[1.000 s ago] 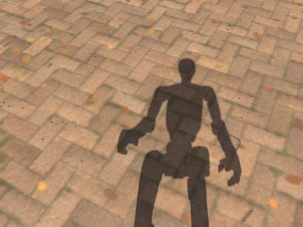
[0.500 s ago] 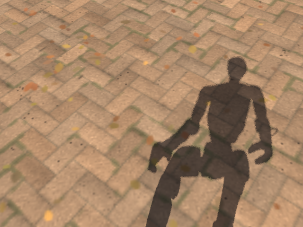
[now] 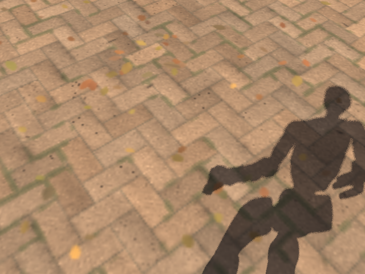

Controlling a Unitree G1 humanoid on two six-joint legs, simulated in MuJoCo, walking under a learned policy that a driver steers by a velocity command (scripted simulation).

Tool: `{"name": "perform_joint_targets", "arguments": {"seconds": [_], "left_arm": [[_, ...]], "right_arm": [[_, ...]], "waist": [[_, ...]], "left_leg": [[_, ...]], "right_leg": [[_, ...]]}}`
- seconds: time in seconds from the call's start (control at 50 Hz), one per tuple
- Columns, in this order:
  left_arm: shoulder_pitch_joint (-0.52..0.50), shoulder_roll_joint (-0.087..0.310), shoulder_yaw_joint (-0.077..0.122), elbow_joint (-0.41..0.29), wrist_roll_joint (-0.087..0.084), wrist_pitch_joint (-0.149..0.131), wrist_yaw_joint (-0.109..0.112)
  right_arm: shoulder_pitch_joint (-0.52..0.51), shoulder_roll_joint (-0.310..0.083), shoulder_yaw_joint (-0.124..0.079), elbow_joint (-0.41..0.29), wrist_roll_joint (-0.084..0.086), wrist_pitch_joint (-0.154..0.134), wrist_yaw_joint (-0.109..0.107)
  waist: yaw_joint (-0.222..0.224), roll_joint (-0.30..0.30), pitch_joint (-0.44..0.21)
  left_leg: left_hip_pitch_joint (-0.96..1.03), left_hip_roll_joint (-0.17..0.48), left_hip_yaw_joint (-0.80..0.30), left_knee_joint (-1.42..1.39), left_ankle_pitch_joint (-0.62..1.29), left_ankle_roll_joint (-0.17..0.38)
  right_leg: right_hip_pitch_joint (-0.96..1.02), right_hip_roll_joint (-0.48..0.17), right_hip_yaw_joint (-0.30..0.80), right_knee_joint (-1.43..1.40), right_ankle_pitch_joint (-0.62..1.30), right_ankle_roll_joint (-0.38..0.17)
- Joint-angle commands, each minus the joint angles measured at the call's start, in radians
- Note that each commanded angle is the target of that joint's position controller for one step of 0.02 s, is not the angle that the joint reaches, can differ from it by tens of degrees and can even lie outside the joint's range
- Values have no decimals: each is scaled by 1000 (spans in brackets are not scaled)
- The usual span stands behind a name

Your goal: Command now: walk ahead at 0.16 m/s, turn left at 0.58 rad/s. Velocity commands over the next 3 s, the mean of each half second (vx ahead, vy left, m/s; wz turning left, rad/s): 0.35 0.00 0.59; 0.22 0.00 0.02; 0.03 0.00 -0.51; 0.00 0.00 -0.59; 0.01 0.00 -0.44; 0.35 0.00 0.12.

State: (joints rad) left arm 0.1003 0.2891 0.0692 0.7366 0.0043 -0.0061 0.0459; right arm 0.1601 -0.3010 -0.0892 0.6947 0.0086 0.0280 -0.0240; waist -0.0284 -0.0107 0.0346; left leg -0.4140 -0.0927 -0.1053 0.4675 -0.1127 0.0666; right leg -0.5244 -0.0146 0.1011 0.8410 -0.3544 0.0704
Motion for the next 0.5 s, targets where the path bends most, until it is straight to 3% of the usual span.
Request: {"name": "perform_joint_targets", "arguments": {"seconds": [0.02, 0.06, 0.1, 0.12, 0.14, 0.16, 0.18, 0.2, 0.22, 0.26, 0.38, 0.44, 0.5], "left_arm": [[36, 87, 22, -62, -9, -23, -13], [61, 89, 26, -61, -17, -41, -25], [152, 90, 35, -29, -21, -56, -31], [240, 150, 51, -12, -8, -60, -24], [268, 233, 66, -9, 23, -57, -26], [213, 230, 68, -29, 44, -72, -33], [153, 170, 54, -49, 22, -79, -24], [130, 134, 45, -57, 4, -81, -17], [133, 125, 40, -57, -3, -79, -12], [185, 113, 33, -45, 5, -87, -9], [260, 140, 41, -19, 9, -85, -17], [282, 170, 50, 1, -3, -79, -20], [294, 193, 59, 22, -23, -69, -27]], "right_arm": [[-35, -164, -39, -91, 3, -7, -8], [-23, -157, -35, -94, 7, -4, -6], [-37, -131, -25, -103, 14, 1, -9], [-42, -73, -10, -115, 15, -1, -9], [-61, -25, 0, -153, 21, -18, -3], [-91, -95, -14, -181, 13, -39, 6], [-59, -133, -27, -160, 12, -43, 15], [-17, -138, -33, -128, 8, -42, 19], [-4, -125, -33, -115, 4, -43, 23], [-29, -82, -23, -120, 7, -48, 35], [-137, -35, -3, -163, 15, -53, 56], [-207, -12, 10, -185, 18, -59, 76], [-232, -16, 12, -200, 23, -60, 93]], "waist": [[18, 190, -181], [30, 193, -164], [87, 160, -128], [111, 34, -138], [95, -208, -95], [70, -223, -9], [42, -181, 19], [31, -155, 14], [35, -140, 5], [62, -114, 14], [119, -116, 43], [145, -114, 70], [138, -110, 89]], "left_leg": [[96, 221, -323, -193, -370, 151], [72, 212, -355, -180, -449, 137], [-48, 152, -333, -122, -520, 81], [-205, 81, -236, 98, -546, 17], [-424, -51, -35, 359, -476, -10], [-503, 43, -83, 499, -390, -13], [-517, 66, -87, 558, -297, -24], [-502, 76, -65, 592, -234, -45], [-496, 87, -44, 627, -184, -61], [-479, 106, -12, 684, -90, -81], [-437, 146, 51, 482, 37, -112], [-366, 153, 110, 336, 38, -96], [-295, 142, 160, 233, -46, -47]], "right_leg": [[109, 36, -44, -100, -1, -6], [187, 51, -60, -214, -11, -33], [378, 27, -69, -429, 71, -79], [529, -155, 100, -515, -49, -135], [558, -350, 433, -627, -307, -231], [461, -413, 559, -669, -399, -298], [456, -370, 459, -665, -365, -274], [475, -314, 352, -661, -275, -231], [487, -283, 272, -661, -192, -205], [468, -253, 135, -676, -25, -196], [500, -243, -74, -692, 182, -207], [508, -260, -141, -690, 228, -204], [547, -285, -189, -658, 315, -195]]}}
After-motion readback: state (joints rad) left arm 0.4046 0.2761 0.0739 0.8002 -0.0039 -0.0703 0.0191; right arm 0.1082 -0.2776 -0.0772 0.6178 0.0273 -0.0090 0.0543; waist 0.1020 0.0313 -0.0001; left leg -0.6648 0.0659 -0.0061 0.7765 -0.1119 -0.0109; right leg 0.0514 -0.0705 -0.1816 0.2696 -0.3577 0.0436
